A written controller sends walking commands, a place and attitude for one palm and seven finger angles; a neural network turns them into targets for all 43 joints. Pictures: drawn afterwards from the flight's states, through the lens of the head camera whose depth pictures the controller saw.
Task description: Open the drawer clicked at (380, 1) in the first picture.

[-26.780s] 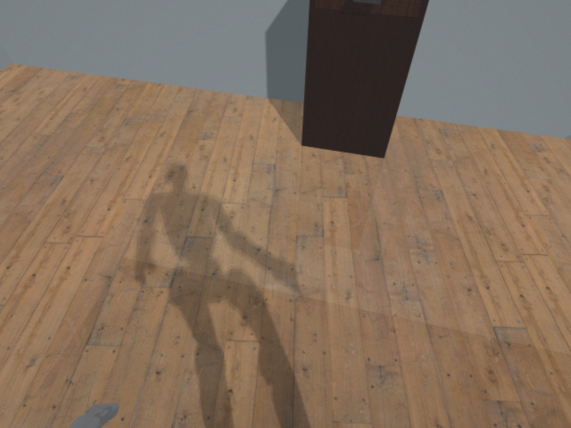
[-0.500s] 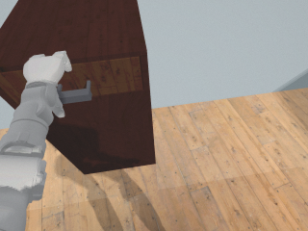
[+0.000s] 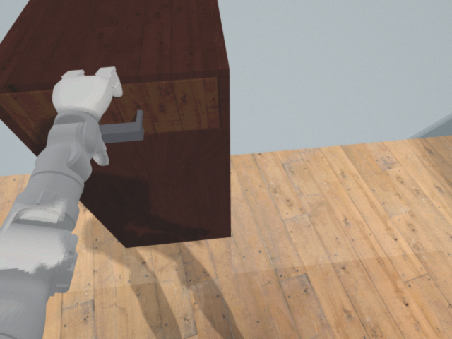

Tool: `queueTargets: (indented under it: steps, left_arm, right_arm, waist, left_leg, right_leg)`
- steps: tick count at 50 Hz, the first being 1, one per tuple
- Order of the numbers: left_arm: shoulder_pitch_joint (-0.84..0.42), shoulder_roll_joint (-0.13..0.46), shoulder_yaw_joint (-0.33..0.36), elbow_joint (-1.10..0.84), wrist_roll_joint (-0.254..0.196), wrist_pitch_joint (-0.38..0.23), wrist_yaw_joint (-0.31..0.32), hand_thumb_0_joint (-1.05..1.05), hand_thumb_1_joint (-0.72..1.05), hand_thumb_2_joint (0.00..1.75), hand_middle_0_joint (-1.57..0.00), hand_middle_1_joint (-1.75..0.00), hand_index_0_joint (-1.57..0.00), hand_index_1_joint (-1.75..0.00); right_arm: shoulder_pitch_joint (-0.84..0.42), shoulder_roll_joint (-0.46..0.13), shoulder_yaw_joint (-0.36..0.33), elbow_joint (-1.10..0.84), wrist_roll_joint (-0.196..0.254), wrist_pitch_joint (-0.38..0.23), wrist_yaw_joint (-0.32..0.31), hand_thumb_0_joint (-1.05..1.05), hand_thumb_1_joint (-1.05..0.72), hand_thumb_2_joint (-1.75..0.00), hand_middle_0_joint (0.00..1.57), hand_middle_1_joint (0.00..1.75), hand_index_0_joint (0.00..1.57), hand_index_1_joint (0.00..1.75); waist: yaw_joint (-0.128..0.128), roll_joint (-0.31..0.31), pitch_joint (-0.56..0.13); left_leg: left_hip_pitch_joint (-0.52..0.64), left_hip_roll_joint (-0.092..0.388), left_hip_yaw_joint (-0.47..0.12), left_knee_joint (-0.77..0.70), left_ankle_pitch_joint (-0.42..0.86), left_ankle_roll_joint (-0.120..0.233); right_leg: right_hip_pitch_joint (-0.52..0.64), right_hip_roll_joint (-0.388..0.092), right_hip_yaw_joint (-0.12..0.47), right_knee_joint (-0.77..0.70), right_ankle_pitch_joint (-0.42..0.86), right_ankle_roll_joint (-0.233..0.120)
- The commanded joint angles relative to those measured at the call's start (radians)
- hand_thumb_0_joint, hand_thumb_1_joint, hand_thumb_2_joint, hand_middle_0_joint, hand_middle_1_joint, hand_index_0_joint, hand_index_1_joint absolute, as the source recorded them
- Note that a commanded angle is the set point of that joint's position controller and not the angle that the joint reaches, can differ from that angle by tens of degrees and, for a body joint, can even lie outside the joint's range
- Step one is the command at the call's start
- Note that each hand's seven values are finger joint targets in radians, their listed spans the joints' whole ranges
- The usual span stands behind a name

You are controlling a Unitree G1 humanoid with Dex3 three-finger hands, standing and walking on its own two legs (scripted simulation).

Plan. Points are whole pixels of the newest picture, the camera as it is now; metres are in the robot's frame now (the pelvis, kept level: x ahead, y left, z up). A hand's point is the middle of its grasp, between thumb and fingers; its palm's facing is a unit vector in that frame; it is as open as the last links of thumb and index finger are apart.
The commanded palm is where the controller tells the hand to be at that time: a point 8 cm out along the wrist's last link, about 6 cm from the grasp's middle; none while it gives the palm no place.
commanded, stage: lower the fingers behind the handle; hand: left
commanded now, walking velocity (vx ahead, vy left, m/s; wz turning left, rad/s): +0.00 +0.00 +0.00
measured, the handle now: (116, 124) +0.52 +0.24 +0.05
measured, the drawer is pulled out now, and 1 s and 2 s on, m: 0.00 0.00 0.00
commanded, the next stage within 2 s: lift the fingers back up to retry in 1.38 s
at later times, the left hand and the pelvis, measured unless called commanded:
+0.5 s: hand (100, 140) +0.47 +0.26 +0.06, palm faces -0.05 +0.04 -1.00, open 13.8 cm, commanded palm +0.45 +0.24 +0.12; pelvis +0.00 -0.01 -0.01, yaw +0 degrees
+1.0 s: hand (101, 138) +0.48 +0.26 +0.06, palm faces -0.03 +0.05 -1.00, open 13.8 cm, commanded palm +0.46 +0.24 +0.09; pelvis +0.00 -0.01 -0.01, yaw +0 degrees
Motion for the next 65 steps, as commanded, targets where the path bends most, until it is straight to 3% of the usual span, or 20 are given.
queueTargets:
  steps: [1,5,10,12,15,17,21,22,27,32,39,41,46,48,52,53,55,58,62,65]
  left_arm:
    - [-0.379,0.277,0.062,-0.055,0.016,0.074,-0.007,0.00,-0.50,0.30,-0.30,-1.20,-0.30,-1.20]
    - [-0.400,0.298,0.061,-0.086,0.005,0.022,-0.045,0.00,-0.50,0.30,-0.30,-1.20,-0.30,-1.20]
    - [-0.432,0.354,0.133,-0.271,0.016,-0.121,-0.015,0.00,-0.50,0.30,-0.30,-1.20,-0.30,-1.20]
    - [-0.409,0.371,0.165,-0.261,0.019,-0.140,0.022,0.00,-0.50,0.30,-0.30,-1.20,-0.30,-1.20]
    - [-0.365,0.337,0.167,-0.226,0.017,-0.116,0.081,0.00,-0.50,0.30,-0.30,-1.20,-0.30,-1.20]
    - [-0.353,0.359,0.179,-0.194,0.025,-0.083,0.107,0.00,-0.50,0.30,-0.30,-1.20,-0.30,-1.20]
    - [-0.385,0.255,0.075,-0.107,0.028,-0.007,0.104,0.00,-0.50,0.30,-0.30,-1.20,-0.30,-1.20]
    - [-0.395,0.262,0.070,-0.108,0.024,0.000,0.096,0.00,-0.50,0.30,-0.30,-1.20,-0.30,-1.20]
    - [-0.409,0.280,0.080,-0.176,0.011,-0.047,0.045,0.00,-0.50,0.30,-0.30,-1.20,-0.30,-1.20]
    - [-0.322,0.219,0.039,-0.088,0.006,-0.064,0.023,0.00,-0.50,0.30,-0.30,-1.20,-0.30,-1.20]
    - [-0.320,0.190,0.015,-0.045,0.016,-0.059,0.039,0.00,-0.50,0.30,-0.30,-1.20,-0.30,-1.20]
    - [-0.325,0.214,0.038,-0.048,0.018,-0.057,0.044,0.00,-0.50,0.30,-0.30,-1.20,-0.30,-1.20]
    - [-0.331,0.150,-0.010,-0.012,0.010,-0.029,0.042,0.00,-0.50,0.30,-0.30,-1.20,-0.30,-1.20]
    - [-0.300,0.211,0.033,0.027,0.009,-0.017,0.040,0.00,-0.50,0.30,-0.30,-1.20,-0.30,-1.20]
    - [-0.320,0.189,0.003,0.017,0.008,-0.014,0.029,0.00,-0.50,0.30,-0.30,-1.20,-0.30,-1.20]
    - [-0.292,0.228,0.035,0.032,0.015,-0.010,0.028,0.00,-0.50,0.30,-0.30,-1.20,-0.30,-1.20]
    - [-0.327,0.183,-0.008,0.012,0.013,-0.010,0.022,0.00,-0.50,0.30,-0.30,-1.20,-0.30,-1.20]
    - [-0.307,0.247,0.041,0.035,0.015,-0.013,0.021,0.00,-0.50,0.30,-0.30,-1.20,-0.30,-1.20]
    - [-0.349,0.211,0.003,0.023,0.011,-0.022,0.014,0.00,-0.50,0.30,-0.30,-1.20,-0.30,-1.20]
    - [-0.325,0.262,0.042,0.038,0.015,-0.020,0.013,0.00,-0.50,0.30,-0.30,-1.20,-0.30,-1.20]
  right_arm:
    - [0.072,-0.143,-0.035,-0.090,0.011,-0.011,-0.015,0.00,-0.90,-0.90,0.20,0.30,0.20,0.30]
    - [0.068,-0.139,-0.030,-0.114,0.015,-0.018,-0.041,0.00,-0.90,-0.90,0.20,0.30,0.20,0.30]
    - [0.091,-0.116,-0.043,-0.121,-0.006,-0.040,-0.050,0.00,-0.90,-0.90,0.20,0.30,0.20,0.30]
    - [0.100,-0.112,-0.048,-0.108,-0.011,-0.043,-0.045,0.00,-0.90,-0.90,0.20,0.30,0.20,0.30]
    - [0.110,-0.113,-0.053,-0.089,-0.012,-0.049,-0.028,0.00,-0.90,-0.90,0.20,0.30,0.20,0.30]
    - [0.113,-0.119,-0.054,-0.077,-0.012,-0.047,-0.021,0.00,-0.90,-0.90,0.20,0.30,0.20,0.30]
    - [0.120,-0.130,-0.057,-0.061,-0.002,-0.046,-0.013,0.00,-0.90,-0.90,0.20,0.30,0.20,0.30]
    - [0.120,-0.132,-0.058,-0.061,0.000,-0.047,-0.016,0.00,-0.90,-0.90,0.20,0.30,0.20,0.30]
    - [0.126,-0.129,-0.062,-0.068,-0.008,-0.046,-0.035,0.00,-0.90,-0.90,0.20,0.30,0.20,0.30]
    - [0.125,-0.131,-0.054,-0.063,-0.004,-0.042,-0.036,0.00,-0.90,-0.90,0.20,0.30,0.20,0.30]
    - [0.142,-0.131,-0.051,-0.067,-0.003,-0.041,-0.028,0.00,-0.90,-0.90,0.20,0.30,0.20,0.30]
    - [0.148,-0.135,-0.056,-0.063,-0.005,-0.039,-0.026,0.00,-0.90,-0.90,0.20,0.30,0.20,0.30]
    - [0.163,-0.135,-0.055,-0.062,-0.005,-0.035,-0.019,0.00,-0.90,-0.90,0.20,0.30,0.20,0.30]
    - [0.161,-0.142,-0.049,-0.066,-0.002,-0.032,-0.021,0.00,-0.90,-0.90,0.20,0.30,0.20,0.30]
    - [0.160,-0.135,-0.046,-0.075,-0.002,-0.032,-0.024,0.00,-0.90,-0.90,0.20,0.30,0.20,0.30]
    - [0.160,-0.138,-0.044,-0.077,0.001,-0.028,-0.024,0.00,-0.90,-0.90,0.20,0.30,0.20,0.30]
    - [0.156,-0.135,-0.041,-0.084,0.001,-0.030,-0.025,0.00,-0.90,-0.90,0.20,0.30,0.20,0.30]
    - [0.158,-0.140,-0.039,-0.087,0.003,-0.032,-0.029,0.00,-0.90,-0.90,0.20,0.30,0.20,0.30]
    - [0.166,-0.137,-0.039,-0.085,0.002,-0.040,-0.032,0.00,-0.90,-0.90,0.20,0.30,0.20,0.30]
    - [0.172,-0.142,-0.036,-0.089,0.005,-0.041,-0.035,0.00,-0.90,-0.90,0.20,0.30,0.20,0.30]
  waist:
    - [-0.024,-0.101,-0.307]
    - [-0.041,-0.108,-0.294]
    - [-0.013,0.042,-0.442]
    - [-0.015,0.034,-0.433]
    - [-0.015,0.027,-0.413]
    - [-0.012,0.027,-0.425]
    - [-0.058,-0.038,-0.369]
    - [-0.056,-0.025,-0.377]
    - [-0.054,0.003,-0.450]
    - [-0.062,-0.042,-0.307]
    - [-0.070,-0.044,-0.304]
    - [-0.067,-0.043,-0.325]
    - [-0.086,-0.070,-0.324]
    - [-0.076,-0.084,-0.304]
    - [-0.077,-0.064,-0.313]
    - [-0.068,-0.068,-0.304]
    - [-0.081,-0.064,-0.297]
    - [-0.072,-0.077,-0.286]
    - [-0.086,-0.060,-0.289]
    - [-0.075,-0.077,-0.299]
  left_leg:
    - [0.100,0.018,-0.008,-0.080,0.400,-0.013]
    - [0.088,0.013,-0.006,-0.079,0.312,0.000]
    - [0.165,0.008,-0.012,-0.030,0.443,-0.004]
    - [0.149,0.011,-0.017,-0.013,0.468,-0.008]
    - [0.124,0.012,-0.014,-0.005,0.486,-0.016]
    - [0.106,0.012,-0.007,-0.002,0.495,-0.017]
    - [0.087,0.015,-0.004,-0.015,0.413,-0.013]
    - [0.089,0.014,0.001,-0.017,0.390,-0.009]
    - [0.144,0.010,-0.010,-0.002,0.444,-0.001]
    - [0.079,0.015,-0.011,-0.005,0.385,-0.005]
    - [0.050,0.012,-0.015,0.016,0.344,-0.007]
    - [0.049,0.014,-0.013,0.024,0.356,-0.007]
    - [0.045,0.017,-0.019,0.038,0.358,-0.007]
    - [-0.005,0.013,-0.014,0.039,0.302,-0.006]
    - [-0.014,0.010,-0.010,0.040,0.282,-0.002]
    - [-0.020,0.011,-0.013,0.041,0.277,-0.004]
    - [-0.019,0.012,-0.015,0.041,0.258,-0.003]
    - [-0.048,0.012,-0.016,0.038,0.217,-0.002]
    - [-0.039,0.015,-0.018,0.040,0.199,0.000]
    - [-0.067,0.013,-0.016,0.043,0.189,-0.001]
  right_leg:
    - [0.268,0.031,-0.014,-0.035,0.254,-0.035]
    - [0.262,0.024,0.002,-0.040,0.215,-0.028]
    - [0.270,0.029,0.017,0.003,0.291,-0.035]
    - [0.248,0.034,0.011,0.014,0.293,-0.034]
    - [0.221,0.038,0.000,0.028,0.304,-0.034]
    - [0.233,0.036,0.000,0.034,0.321,-0.033]
    - [0.199,0.038,-0.005,0.009,0.277,-0.030]
    - [0.206,0.035,0.002,0.004,0.271,-0.026]
    - [0.238,0.033,0.011,0.010,0.314,-0.027]
    - [0.165,0.035,-0.002,0.005,0.258,-0.029]
    - [0.107,0.039,-0.007,0.029,0.213,-0.034]
    - [0.111,0.038,-0.005,0.036,0.225,-0.035]
    - [0.074,0.042,-0.016,0.048,0.216,-0.033]
    - [0.082,0.041,-0.012,0.052,0.193,-0.030]
    - [0.088,0.038,-0.007,0.052,0.183,-0.030]
    - [0.081,0.040,-0.009,0.056,0.174,-0.032]
    - [0.064,0.040,-0.010,0.054,0.154,-0.031]
    - [0.067,0.040,-0.008,0.055,0.122,-0.030]
    - [0.041,0.039,-0.009,0.055,0.095,-0.029]
    - [0.057,0.040,-0.005,0.061,0.096,-0.029]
